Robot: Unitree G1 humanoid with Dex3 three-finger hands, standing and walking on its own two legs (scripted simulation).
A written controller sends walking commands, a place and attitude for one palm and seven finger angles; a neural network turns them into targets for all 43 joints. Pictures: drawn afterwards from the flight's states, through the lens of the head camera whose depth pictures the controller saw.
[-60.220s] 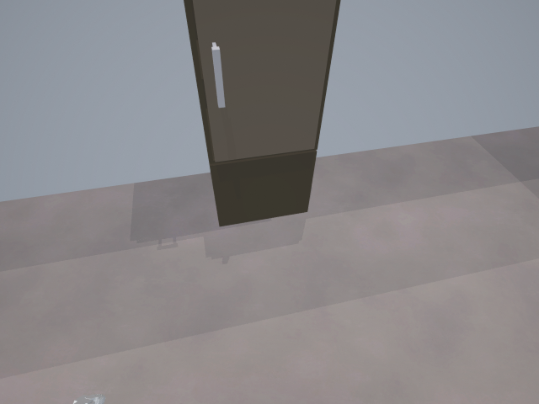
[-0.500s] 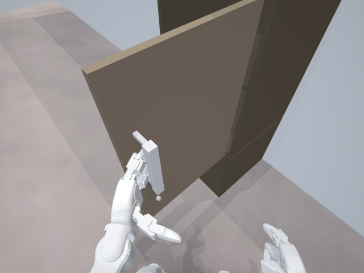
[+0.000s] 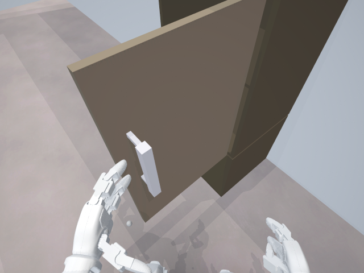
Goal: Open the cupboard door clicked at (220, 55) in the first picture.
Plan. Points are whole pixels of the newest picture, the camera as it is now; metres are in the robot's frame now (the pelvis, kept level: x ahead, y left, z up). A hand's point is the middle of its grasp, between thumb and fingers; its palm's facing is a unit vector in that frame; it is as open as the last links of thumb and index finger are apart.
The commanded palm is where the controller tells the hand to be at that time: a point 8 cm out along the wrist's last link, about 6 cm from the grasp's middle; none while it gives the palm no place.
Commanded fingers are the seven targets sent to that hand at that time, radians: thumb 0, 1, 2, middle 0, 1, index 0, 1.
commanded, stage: slide the hand sideways off the handle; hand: left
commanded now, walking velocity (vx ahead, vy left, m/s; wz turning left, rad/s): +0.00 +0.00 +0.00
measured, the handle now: (144, 166) +0.32 +0.10 +0.07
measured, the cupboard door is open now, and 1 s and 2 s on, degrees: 92 92 92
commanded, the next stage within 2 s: draw the hand back to the body in 0.30 s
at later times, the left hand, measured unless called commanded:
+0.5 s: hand (108, 239) +0.18 +0.14 +0.08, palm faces -0.05 -1.00 -0.05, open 16.3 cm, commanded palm +0.15 +0.20 +0.09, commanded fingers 0.00 -0.50 0.30 -0.15 -0.30 -0.15 -0.30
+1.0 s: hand (57, 224) +0.18 +0.20 +0.14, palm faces +0.11 -0.96 -0.25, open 15.7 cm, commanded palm +0.14 +0.25 +0.16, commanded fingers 0.00 -0.12 0.47 -0.16 -0.30 -0.16 -0.30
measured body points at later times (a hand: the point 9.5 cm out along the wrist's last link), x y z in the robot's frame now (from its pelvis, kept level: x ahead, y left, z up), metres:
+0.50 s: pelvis -0.01 -0.01 -0.01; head +0.02 -0.02 +0.44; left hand +0.17 +0.19 +0.08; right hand +0.18 -0.23 -0.08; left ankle +0.01 +0.12 -0.67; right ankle -0.01 -0.10 -0.67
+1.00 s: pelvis +0.00 +0.01 +0.03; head +0.00 +0.00 +0.48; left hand +0.17 +0.25 +0.15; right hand +0.19 -0.21 -0.03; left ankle +0.01 +0.12 -0.67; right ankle -0.01 -0.10 -0.67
